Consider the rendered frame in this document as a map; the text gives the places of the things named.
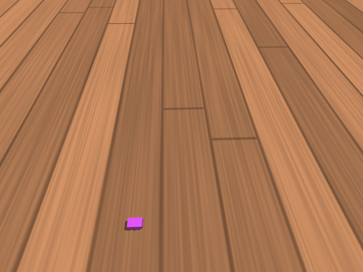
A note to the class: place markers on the small box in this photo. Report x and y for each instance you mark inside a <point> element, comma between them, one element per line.
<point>135,223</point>

